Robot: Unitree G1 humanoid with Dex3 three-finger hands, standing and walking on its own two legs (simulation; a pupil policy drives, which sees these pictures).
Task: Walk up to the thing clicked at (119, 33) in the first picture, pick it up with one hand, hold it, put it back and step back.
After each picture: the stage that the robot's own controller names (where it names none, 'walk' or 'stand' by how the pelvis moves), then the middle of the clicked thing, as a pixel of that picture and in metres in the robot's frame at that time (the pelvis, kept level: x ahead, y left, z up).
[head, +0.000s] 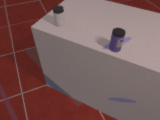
stand; (116, 40) +0.67 -0.17 -0.04
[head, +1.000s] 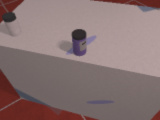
walk; (79, 43) +0.59 +0.05 -0.01
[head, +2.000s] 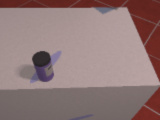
stand; (43, 67) +0.43 +0.17 -0.01
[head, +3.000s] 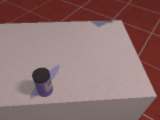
stand; (43, 82) +0.40 +0.17 -0.04
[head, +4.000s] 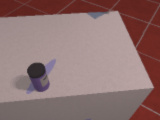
stand; (39, 77) +0.41 +0.18 -0.04
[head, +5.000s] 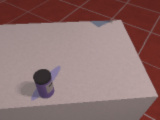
stand; (44, 84) +0.39 +0.16 -0.04
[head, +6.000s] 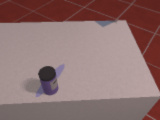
stand; (49, 81) +0.41 +0.15 -0.04
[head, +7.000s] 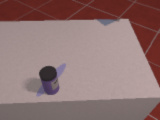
stand; (49, 80) +0.40 +0.15 -0.04
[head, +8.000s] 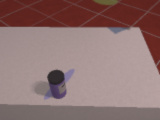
rise first; (57, 84) +0.40 +0.14 -0.04
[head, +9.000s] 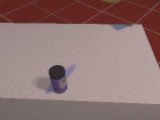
go down; (58, 79) +0.42 +0.14 -0.04
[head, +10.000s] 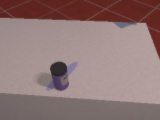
go down; (60, 76) +0.42 +0.13 -0.03
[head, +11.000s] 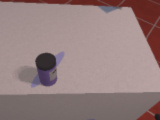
go down; (47, 70) +0.41 +0.12 +0.02
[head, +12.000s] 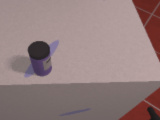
close in; (41, 59) +0.43 +0.13 +0.03
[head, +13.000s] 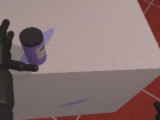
close; (34, 47) +0.45 +0.13 +0.06
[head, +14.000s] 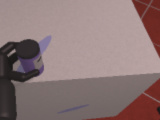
lift; (31, 59) +0.42 +0.14 +0.05
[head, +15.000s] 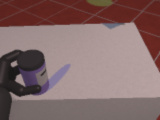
lift; (34, 73) +0.30 +0.14 +0.17
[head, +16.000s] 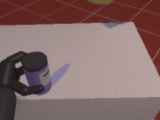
hold; (37, 74) +0.32 +0.14 +0.15
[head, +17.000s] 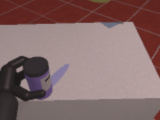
hold; (39, 78) +0.31 +0.14 +0.13
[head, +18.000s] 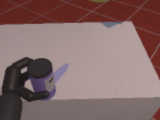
crouch; (42, 80) +0.31 +0.13 +0.12
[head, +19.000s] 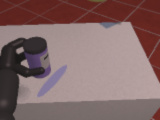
crouch; (38, 58) +0.37 +0.14 +0.15
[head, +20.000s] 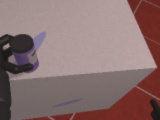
lower; (25, 54) +0.44 +0.14 +0.03
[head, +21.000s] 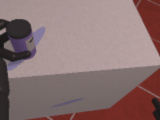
lower; (22, 40) +0.47 +0.14 +0.06
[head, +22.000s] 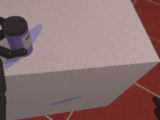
lower; (19, 38) +0.47 +0.15 +0.07
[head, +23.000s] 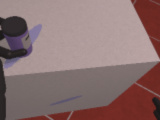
lower; (18, 38) +0.47 +0.15 +0.07
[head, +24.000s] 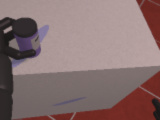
loosen; (28, 39) +0.47 +0.13 +0.07
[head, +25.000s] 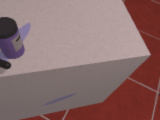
rise; (9, 39) +0.47 +0.16 +0.07
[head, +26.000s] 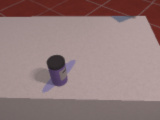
sink last; (57, 71) +0.42 +0.13 +0.02
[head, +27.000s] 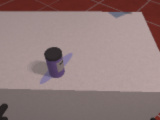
stand; (55, 63) +0.45 +0.14 +0.02
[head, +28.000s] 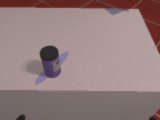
stand; (51, 62) +0.44 +0.14 +0.03
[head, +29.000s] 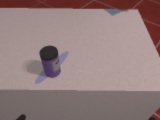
stand; (50, 62) +0.45 +0.14 +0.03
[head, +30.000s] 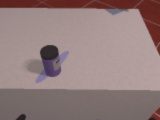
stand; (51, 61) +0.45 +0.14 +0.03
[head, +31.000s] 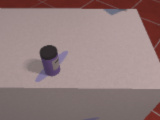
stand; (50, 61) +0.46 +0.14 +0.02
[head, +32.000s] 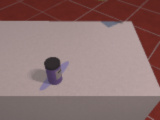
stand; (53, 71) +0.46 +0.14 -0.04
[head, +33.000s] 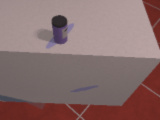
walk; (60, 30) +0.60 +0.12 -0.02
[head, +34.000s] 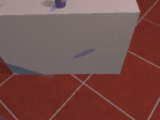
walk; out of the picture +0.93 +0.19 -0.02
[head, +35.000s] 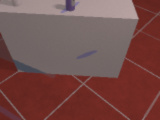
stand; (70, 1) +1.05 +0.10 -0.03
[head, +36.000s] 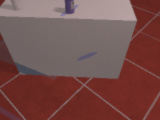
stand; (69, 4) +1.06 +0.10 -0.04
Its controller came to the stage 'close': yes
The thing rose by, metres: 0.19
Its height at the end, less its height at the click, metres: +0.00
